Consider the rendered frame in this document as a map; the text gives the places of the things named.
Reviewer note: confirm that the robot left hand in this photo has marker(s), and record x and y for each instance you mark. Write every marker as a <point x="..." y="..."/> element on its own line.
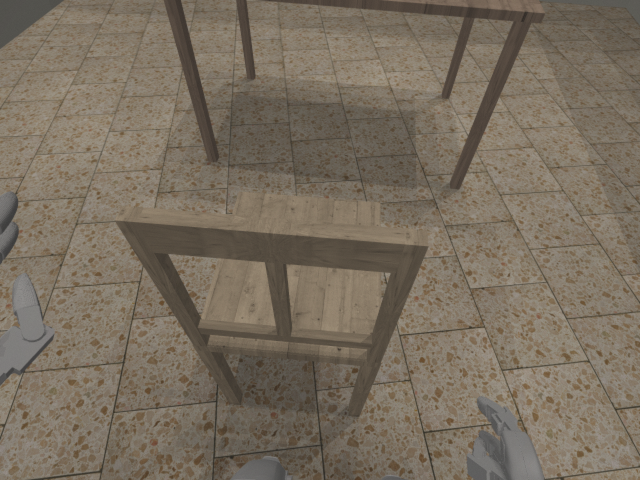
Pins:
<point x="19" y="347"/>

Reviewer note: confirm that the chair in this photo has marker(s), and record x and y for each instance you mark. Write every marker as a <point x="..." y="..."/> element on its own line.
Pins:
<point x="297" y="278"/>

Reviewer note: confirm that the left robot thigh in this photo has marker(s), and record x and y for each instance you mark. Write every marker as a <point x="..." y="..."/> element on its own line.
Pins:
<point x="262" y="469"/>

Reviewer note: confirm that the table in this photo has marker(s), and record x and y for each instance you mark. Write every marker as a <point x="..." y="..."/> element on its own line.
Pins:
<point x="522" y="12"/>

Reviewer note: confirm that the robot right hand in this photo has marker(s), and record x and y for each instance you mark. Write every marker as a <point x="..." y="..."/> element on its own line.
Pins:
<point x="513" y="457"/>

